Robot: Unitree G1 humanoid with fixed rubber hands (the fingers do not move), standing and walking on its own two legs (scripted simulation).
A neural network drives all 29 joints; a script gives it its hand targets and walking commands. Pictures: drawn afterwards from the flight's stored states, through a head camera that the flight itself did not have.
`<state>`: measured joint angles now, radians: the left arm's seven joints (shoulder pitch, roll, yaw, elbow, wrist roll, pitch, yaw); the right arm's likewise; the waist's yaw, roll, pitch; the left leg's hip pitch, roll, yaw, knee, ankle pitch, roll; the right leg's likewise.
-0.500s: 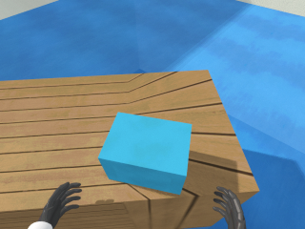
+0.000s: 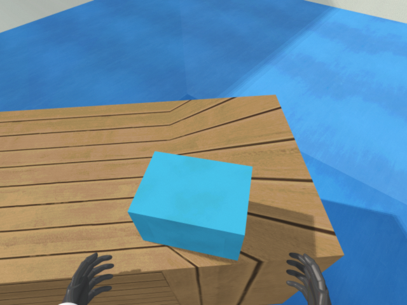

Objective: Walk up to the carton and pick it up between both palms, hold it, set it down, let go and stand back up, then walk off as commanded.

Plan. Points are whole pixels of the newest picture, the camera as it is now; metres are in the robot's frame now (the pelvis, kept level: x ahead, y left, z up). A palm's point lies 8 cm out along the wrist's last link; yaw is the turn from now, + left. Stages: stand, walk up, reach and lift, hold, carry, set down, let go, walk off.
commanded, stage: set down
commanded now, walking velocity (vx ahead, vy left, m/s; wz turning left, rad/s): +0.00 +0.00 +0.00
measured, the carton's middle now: (195, 204) +0.35 +0.02 -0.05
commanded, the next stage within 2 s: let go in 0.88 s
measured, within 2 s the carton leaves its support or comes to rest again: neither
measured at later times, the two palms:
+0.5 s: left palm (82, 300) +0.17 +0.24 -0.05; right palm (325, 302) +0.14 -0.22 -0.09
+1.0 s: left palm (84, 299) +0.17 +0.23 -0.05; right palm out of the picture +0.14 -0.23 -0.09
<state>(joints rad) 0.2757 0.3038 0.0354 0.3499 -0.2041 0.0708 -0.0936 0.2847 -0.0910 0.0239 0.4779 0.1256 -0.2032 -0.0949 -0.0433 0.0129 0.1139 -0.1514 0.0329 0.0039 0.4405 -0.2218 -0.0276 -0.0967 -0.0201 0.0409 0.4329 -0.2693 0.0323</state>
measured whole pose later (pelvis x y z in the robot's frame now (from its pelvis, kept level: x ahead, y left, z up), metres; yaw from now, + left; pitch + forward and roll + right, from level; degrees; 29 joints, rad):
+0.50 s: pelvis +0.00 -0.01 +0.00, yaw +0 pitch -4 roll +0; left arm 0.27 0.26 0.04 0.37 -0.15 0.11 -0.02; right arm 0.20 -0.16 0.00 0.67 0.10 -0.19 -0.01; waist -0.04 0.02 0.08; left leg -0.14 0.03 0.00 0.41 -0.21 -0.03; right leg -0.10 -0.02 0.04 0.43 -0.27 0.02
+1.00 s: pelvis +0.00 -0.01 +0.00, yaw +0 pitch -4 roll +0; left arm 0.26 0.24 0.04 0.39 -0.13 0.11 0.00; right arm 0.19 -0.20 0.00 0.74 0.08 -0.19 0.03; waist -0.04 0.03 0.07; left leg -0.14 0.03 0.00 0.41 -0.21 -0.03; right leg -0.10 -0.02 0.04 0.43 -0.27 0.02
